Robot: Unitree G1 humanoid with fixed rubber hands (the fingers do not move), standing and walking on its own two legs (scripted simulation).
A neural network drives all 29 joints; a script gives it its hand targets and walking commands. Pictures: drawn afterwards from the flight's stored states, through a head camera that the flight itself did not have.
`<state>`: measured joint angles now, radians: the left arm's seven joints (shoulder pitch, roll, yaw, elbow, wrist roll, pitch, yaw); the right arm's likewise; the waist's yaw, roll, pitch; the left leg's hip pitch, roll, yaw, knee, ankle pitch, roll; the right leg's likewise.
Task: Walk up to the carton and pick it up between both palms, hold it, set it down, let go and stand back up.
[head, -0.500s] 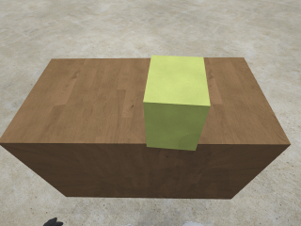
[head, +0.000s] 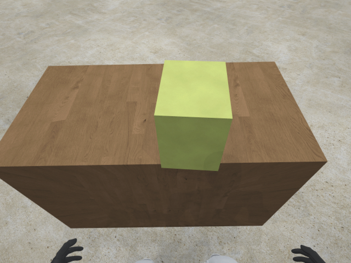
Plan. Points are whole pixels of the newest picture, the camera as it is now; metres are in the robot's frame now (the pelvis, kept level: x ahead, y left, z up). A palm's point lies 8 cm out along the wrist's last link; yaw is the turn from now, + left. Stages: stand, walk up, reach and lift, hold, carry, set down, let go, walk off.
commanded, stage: reach and lift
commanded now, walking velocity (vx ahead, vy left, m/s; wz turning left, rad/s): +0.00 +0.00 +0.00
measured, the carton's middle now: (192, 117) +0.49 -0.03 +0.03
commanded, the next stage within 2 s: none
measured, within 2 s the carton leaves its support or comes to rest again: neither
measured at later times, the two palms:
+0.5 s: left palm out of the picture +0.15 +0.25 -0.05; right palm out of the picture +0.14 -0.26 -0.02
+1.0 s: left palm (83, 253) +0.16 +0.20 +0.01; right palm out of the picture +0.11 -0.20 +0.00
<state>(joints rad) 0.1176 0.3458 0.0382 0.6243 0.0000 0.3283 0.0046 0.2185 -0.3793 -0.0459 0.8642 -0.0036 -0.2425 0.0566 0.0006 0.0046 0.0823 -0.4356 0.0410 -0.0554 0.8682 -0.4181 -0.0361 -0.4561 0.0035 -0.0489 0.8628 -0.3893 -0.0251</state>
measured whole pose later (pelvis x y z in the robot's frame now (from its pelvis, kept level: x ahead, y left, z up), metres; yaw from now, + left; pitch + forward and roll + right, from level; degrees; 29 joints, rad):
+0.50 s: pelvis +0.00 -0.01 +0.02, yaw +0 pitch -13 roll +1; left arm 0.24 0.28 0.06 0.44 0.00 0.27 0.00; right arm 0.24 -0.20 -0.05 0.70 0.00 -0.23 -0.04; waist 0.00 -0.10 0.08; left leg -0.08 0.03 -0.04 0.65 -0.33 -0.06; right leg -0.12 -0.01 -0.04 0.69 -0.34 -0.03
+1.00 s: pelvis -0.06 +0.02 +0.03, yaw -2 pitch -10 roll +1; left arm 0.13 0.15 -0.07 0.32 0.00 0.17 0.06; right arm 0.27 -0.13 -0.05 0.32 0.00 0.00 0.01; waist 0.00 0.00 0.09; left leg -0.21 0.03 0.01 0.60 -0.24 0.00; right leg -0.10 0.06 0.00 0.63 -0.37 -0.04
